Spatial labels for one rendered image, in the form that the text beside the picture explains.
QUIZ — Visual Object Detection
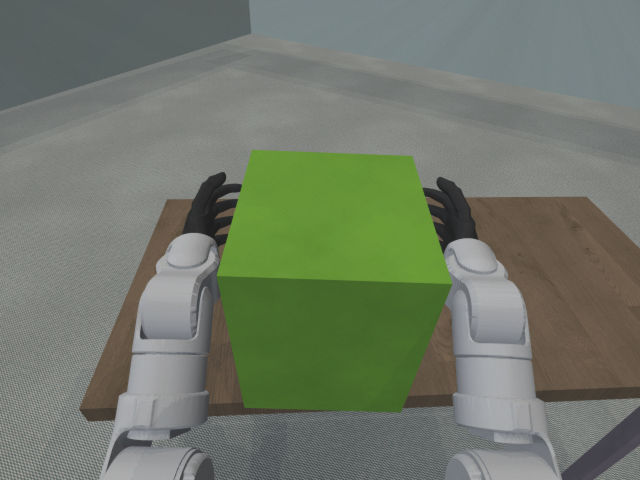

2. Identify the robot left forearm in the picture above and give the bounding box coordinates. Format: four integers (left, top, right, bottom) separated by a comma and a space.
99, 233, 221, 480

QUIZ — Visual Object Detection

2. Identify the table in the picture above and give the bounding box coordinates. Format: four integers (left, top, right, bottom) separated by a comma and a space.
79, 197, 640, 480

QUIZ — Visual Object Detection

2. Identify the robot right forearm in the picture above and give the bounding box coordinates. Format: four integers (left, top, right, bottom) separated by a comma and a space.
443, 238, 562, 480

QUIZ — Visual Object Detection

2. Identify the left robot hand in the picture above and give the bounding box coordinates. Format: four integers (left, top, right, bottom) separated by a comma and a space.
182, 172, 242, 247

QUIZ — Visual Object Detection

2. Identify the right robot upper arm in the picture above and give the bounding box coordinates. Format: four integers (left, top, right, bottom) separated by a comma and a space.
445, 449, 558, 480

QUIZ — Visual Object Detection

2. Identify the right robot hand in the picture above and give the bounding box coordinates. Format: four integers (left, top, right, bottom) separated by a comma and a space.
423, 177, 478, 254

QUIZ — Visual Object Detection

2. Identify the left robot upper arm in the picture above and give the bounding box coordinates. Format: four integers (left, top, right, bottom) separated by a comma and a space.
103, 446, 214, 480

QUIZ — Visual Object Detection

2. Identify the carton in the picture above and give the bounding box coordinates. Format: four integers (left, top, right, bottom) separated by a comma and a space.
217, 150, 452, 412

